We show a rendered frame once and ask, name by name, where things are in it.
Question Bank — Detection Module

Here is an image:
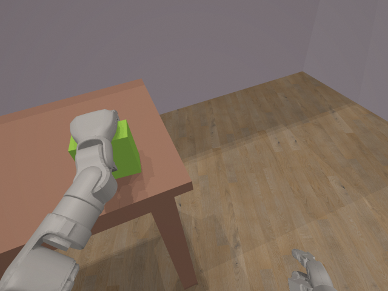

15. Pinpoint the robot left forearm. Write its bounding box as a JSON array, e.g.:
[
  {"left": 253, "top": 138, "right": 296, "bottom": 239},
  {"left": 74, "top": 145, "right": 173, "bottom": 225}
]
[{"left": 0, "top": 136, "right": 118, "bottom": 291}]

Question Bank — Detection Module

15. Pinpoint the robot right hand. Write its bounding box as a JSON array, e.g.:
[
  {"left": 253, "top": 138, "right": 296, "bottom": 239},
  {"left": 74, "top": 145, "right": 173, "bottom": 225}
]
[{"left": 288, "top": 249, "right": 333, "bottom": 291}]

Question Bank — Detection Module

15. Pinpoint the left robot upper arm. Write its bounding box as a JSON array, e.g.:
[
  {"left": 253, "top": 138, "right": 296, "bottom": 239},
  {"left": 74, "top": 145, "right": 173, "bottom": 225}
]
[{"left": 3, "top": 244, "right": 79, "bottom": 291}]

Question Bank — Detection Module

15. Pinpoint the table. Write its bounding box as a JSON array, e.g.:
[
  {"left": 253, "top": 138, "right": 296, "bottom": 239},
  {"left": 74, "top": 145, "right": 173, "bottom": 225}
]
[{"left": 0, "top": 78, "right": 198, "bottom": 290}]

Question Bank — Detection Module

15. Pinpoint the robot left hand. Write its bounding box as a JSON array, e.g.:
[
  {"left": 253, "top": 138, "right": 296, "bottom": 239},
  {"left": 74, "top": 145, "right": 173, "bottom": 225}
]
[{"left": 70, "top": 109, "right": 120, "bottom": 172}]

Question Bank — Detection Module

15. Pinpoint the sponge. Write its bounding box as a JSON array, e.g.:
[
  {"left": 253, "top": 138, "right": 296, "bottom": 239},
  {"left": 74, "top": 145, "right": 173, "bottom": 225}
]
[{"left": 68, "top": 119, "right": 141, "bottom": 179}]

